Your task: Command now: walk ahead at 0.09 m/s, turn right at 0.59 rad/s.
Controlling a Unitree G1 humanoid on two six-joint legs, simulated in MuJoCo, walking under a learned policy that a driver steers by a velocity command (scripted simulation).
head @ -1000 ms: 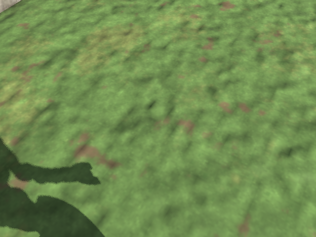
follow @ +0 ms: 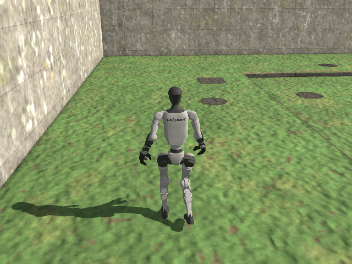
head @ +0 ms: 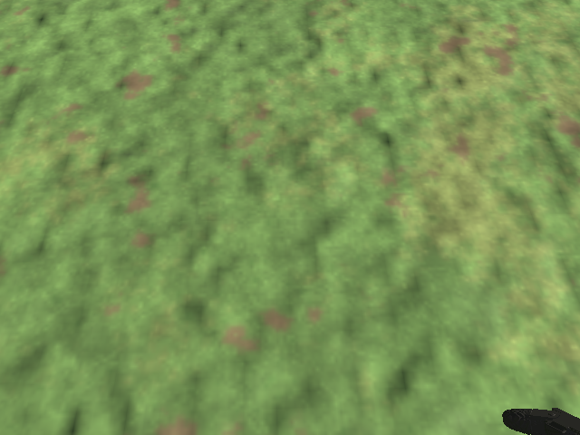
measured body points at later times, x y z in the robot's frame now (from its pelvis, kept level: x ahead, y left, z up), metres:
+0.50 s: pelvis +0.03 -0.04 +0.02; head +0.05 -0.09 +0.46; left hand +0.24 +0.20 -0.06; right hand +0.10 -0.36 -0.10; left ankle +0.08 +0.10 -0.64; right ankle +0.02 -0.13 -0.73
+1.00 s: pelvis +0.05 -0.02 +0.02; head +0.08 -0.02 +0.46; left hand +0.31 +0.16 -0.09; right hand +0.04 -0.32 -0.08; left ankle +0.10 +0.08 -0.73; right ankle -0.05 -0.14 -0.68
